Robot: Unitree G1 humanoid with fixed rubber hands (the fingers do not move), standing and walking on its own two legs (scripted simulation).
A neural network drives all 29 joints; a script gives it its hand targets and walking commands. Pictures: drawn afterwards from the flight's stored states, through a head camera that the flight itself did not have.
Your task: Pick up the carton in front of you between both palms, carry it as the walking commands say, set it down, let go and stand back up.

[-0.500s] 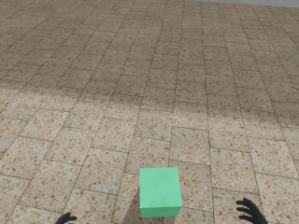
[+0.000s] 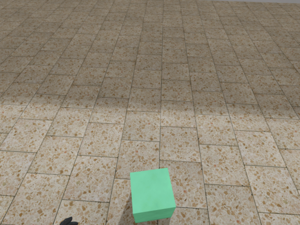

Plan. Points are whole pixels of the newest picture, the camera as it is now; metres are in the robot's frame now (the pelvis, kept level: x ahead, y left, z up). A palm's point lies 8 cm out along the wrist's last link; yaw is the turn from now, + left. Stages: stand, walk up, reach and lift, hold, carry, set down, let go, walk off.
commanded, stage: stand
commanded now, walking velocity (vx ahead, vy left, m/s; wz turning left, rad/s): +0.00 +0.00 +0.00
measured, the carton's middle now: (151, 195) +0.36 -0.01 -0.62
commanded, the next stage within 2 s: none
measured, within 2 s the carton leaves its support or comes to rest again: neither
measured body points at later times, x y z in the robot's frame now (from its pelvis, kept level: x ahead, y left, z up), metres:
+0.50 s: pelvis -0.02 +0.00 +0.00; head -0.01 +0.00 +0.45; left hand +0.09 +0.26 -0.11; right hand +0.02 -0.28 -0.12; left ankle -0.11 +0.11 -0.71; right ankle -0.01 -0.11 -0.71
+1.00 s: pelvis -0.02 +0.00 +0.01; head -0.01 +0.00 +0.46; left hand +0.07 +0.26 -0.11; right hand -0.01 -0.27 -0.12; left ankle -0.11 +0.11 -0.71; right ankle -0.01 -0.11 -0.71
